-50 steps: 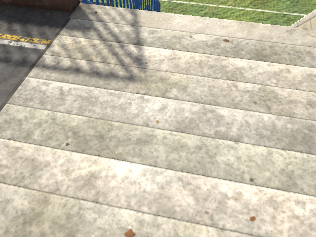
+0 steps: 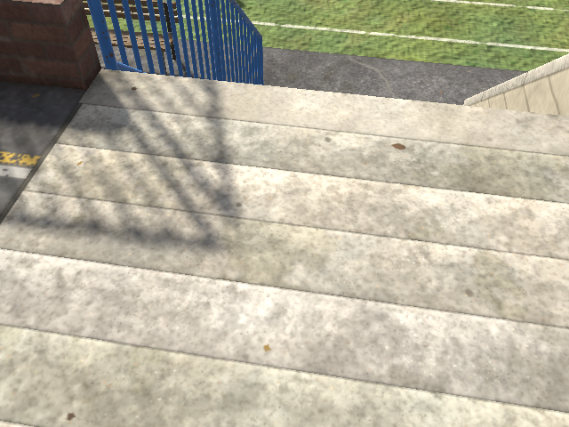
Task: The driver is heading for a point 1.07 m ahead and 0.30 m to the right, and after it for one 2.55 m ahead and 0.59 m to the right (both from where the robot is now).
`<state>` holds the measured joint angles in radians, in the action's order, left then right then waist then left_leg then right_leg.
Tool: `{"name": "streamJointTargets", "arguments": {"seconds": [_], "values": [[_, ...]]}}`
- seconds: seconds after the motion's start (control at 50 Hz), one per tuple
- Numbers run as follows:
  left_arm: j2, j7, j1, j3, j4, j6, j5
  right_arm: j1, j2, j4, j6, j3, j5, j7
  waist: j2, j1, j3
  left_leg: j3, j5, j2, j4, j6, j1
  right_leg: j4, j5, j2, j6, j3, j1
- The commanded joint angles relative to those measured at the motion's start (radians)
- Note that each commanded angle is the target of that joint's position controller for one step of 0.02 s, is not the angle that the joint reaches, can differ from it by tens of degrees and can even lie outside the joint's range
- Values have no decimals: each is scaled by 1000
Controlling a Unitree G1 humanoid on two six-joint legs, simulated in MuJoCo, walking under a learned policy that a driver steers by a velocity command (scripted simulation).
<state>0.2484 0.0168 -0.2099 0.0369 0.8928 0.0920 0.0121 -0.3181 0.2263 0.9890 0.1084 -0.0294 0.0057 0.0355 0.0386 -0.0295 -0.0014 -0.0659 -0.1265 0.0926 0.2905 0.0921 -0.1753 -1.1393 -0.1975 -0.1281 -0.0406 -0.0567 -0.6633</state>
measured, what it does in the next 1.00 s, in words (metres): walks ahead: right foot, then left foot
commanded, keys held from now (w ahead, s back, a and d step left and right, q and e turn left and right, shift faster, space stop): w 0.86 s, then w+e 0.14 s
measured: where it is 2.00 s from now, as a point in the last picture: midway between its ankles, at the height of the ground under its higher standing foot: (329, 243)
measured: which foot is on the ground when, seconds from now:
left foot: down 0.00-0.32, up 0.34-0.84, down 0.86-1.00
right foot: up 0.00-0.28, down 0.30-0.88, up 0.90-1.00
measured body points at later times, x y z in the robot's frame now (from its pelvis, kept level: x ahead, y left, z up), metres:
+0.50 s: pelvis +0.28 -0.08 +0.00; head +0.29 -0.10 +0.45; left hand +0.33 +0.18 -0.12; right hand +0.37 -0.35 -0.14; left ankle +0.28 +0.08 -0.66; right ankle +0.30 -0.16 -0.74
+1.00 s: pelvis +0.55 -0.01 -0.01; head +0.58 +0.00 +0.44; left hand +0.59 +0.25 -0.16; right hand +0.67 -0.28 -0.12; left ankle +0.61 +0.07 -0.74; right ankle +0.46 -0.17 -0.65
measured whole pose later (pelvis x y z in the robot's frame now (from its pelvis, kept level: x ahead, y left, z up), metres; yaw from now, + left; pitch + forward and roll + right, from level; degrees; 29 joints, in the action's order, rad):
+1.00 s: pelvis +0.55 -0.01 -0.01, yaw -1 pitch +1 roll +0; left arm 0.25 0.01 -0.31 0.05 0.97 0.09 0.04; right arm -0.16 0.24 0.90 0.11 -0.05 0.00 0.03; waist 0.03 0.00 -0.03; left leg -0.09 -0.15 0.02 0.46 0.06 -0.33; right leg -1.19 -0.35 -0.05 -0.05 -0.05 -0.43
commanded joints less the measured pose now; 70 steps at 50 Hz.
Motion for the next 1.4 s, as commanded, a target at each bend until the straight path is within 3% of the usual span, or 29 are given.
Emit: {"name": "streamJointTargets", "arguments": {"seconds": [0.02, 0.1, 0.2, 0.24, 0.28, 0.3, 0.32, 0.34, 0.36, 0.4, 0.42, 0.46, 0.52, 0.64, 0.78, 0.82, 0.84, 0.86, 0.88, 0.9, 0.92, 0.94, 0.96, 0.98, 1.02, 1.08, 1.2, 1.32, 1.4], "values": [[46, 7, -35, 14, -42, -3, -13, 40, 131, -54, 18, -20, -1, -19, -76, 47, -56, 206, 67, -278, -207, 171, -109, 139, 161, -42, 27, -1, -20], [29, -6, 128, 7, -85, 9, -3, -41, 159, -38, 5, -25, -17, -35, -76, -12, -55, 160, 83, -264, -190, 127, -17, 430, 306, 3, 35, 36, 9], [43, -37, 251, 3, -135, 18, 10, -114, 169, -4, -16, -31, -27, -38, -90, -49, -83, 178, 58, -326, -119, 113, 146, 582, 218, 32, 17, 43, 7], [65, -47, 228, 9, -141, 27, 10, -106, 181, -3, -27, -38, -27, -40, -103, -23, -69, 192, 108, -350, -65, 97, 190, 623, 136, 49, -11, 51, 63], [117, -46, 51, 40, -94, 33, 7, -67, 178, -13, -38, -34, -22, -40, -107, 78, 30, 144, 388, -299, 144, 62, 175, 665, 98, 107, -52, 99, 314], [188, -38, -152, 67, -41, 35, 2, -58, 139, -32, -38, -18, -8, -40, -58, 156, 172, 88, 369, -237, 410, 27, 38, 637, 124, 30, -106, 13, 606], [305, -36, -293, 97, -13, 27, -15, -159, 25, -51, -17, 17, -4, -30, 187, 144, 324, 8, 5, -71, 826, -55, -387, 689, 17, -224, -261, -415, 1023], [231, -40, -311, 76, -8, 26, -12, -162, 53, -36, 11, 14, -19, -25, 225, 148, 391, 161, -420, -41, 995, -47, -540, 832, -65, -283, -301, -687, 1074], [167, -40, -220, 54, -23, 28, -7, -71, 153, -61, 26, -12, -47, -21, 153, 131, 244, 186, -365, -105, 1060, -23, -626, 840, -71, -251, -243, -552, 954], [97, -45, -49, 29, -59, 24, -8, 34, 149, -85, 22, -19, -35, -31, 19, 72, 87, 138, -193, -198, 965, -20, -570, 897, 75, -165, -190, -299, 671], [76, -49, -20, 22, -60, 27, -14, 26, 135, -85, 8, -25, -25, -36, 36, 38, 57, 141, -144, -228, 903, -25, -507, 933, 118, -128, -172, -227, 582], [72, -54, -35, 22, -37, 31, -17, -11, 89, -72, -18, -22, -22, -38, 45, 11, 35, 125, -98, -234, 858, -38, -443, 979, 190, -93, -177, -150, 503], [110, -41, -90, 33, -4, 32, -18, 60, 90, -102, -30, -29, -14, -43, 15, 12, -4, 120, 4, -240, 745, -60, -527, 1005, 307, -90, -189, -88, 515], [127, -15, -176, 33, 34, 17, -6, 282, 63, -167, -20, -22, -16, -29, 20, 71, -50, 81, 238, -204, 398, -70, -528, 1034, 261, -62, -154, -9, 567], [145, -3, -239, 47, 87, -11, 6, 410, 80, -229, -1, -19, -27, 7, 28, 85, -91, 71, 116, -172, 239, -23, -527, 942, 317, -141, -137, -17, 762], [162, -1, -205, 53, 82, -19, 5, 325, 115, -211, 4, -35, -26, 10, 53, 30, -32, 31, 55, -124, 221, 4, -361, 843, 551, -133, -116, -2, 766], [156, -2, -183, 50, 77, -25, 2, 197, 147, -172, 4, -56, -24, 5, 52, -38, 43, 0, 58, -86, 206, 27, -182, 696, 697, -93, -95, 32, 735], [131, -2, -174, 38, 62, -26, -7, 8, 204, -118, 3, -81, -20, -4, 20, -112, 164, 62, 87, -139, 236, 69, 109, 460, 629, -38, -63, 67, 587], [21, -15, -288, 4, 49, -9, -16, -138, 309, -95, -2, -107, 1, -12, -198, -94, 336, 468, 13, -417, 225, 214, 548, 44, 196, 108, 5, 103, 176], [4, -21, -302, -5, 70, 15, 4, -159, 253, -86, -6, -89, -7, -11, -293, -97, 434, 799, -123, -517, 38, 267, 621, -162, -369, 195, 10, -40, 0], [112, -22, -204, 26, 47, 30, 38, -82, 194, -96, -2, -70, -14, -12, -212, -95, 275, 675, -188, -483, 11, 201, 484, -239, -333, 132, -14, -96, -92], [131, -16, -123, 32, 18, 32, 47, 16, 154, -118, 0, -57, -14, -15, -152, -63, 161, 519, -157, -454, -13, 154, 317, -209, -234, 71, -28, -62, -95], [120, -7, -90, 36, 14, 22, 34, 93, 113, -124, 5, -44, -8, -10, -94, -25, 79, 402, -98, -412, -60, 127, 159, -144, -153, 29, -25, -45, -47], [105, -1, -107, 45, 19, 6, 24, 131, 87, -122, 13, -37, 0, -8, -121, 12, 46, 314, -59, -374, -96, 100, 63, -81, -97, -5, -25, -53, 19], [50, 0, -162, 43, 39, -25, 23, 133, 77, -101, 19, -38, 9, -7, -139, 44, 19, 205, 5, -337, -145, 88, -30, -50, -47, -16, -24, -53, 92], [49, 3, -109, 52, 13, -43, 19, 99, 116, -74, 24, -50, 16, -22, -105, 48, -23, 100, 133, -336, -171, 96, -25, 14, 65, -12, -12, -77, -1], [32, -25, 62, 48, -52, -33, 7, 54, 140, -57, 12, -51, 11, -53, -81, 6, -59, -46, 214, -322, -184, 58, 68, 322, 307, 16, -1, -16, -54], [10, -66, 229, 31, -155, -34, 9, -45, 169, -25, -28, -63, -8, -63, -66, -47, -111, -109, 365, -392, -95, 52, 299, 470, 190, 34, -30, 82, -139], [77, -82, 108, 63, -176, -41, 14, 16, 225, -54, -52, -79, -18, -75, -146, 62, 3, -167, 937, -389, 188, 14, 301, 485, 1, 153, -102, 198, 153]]}}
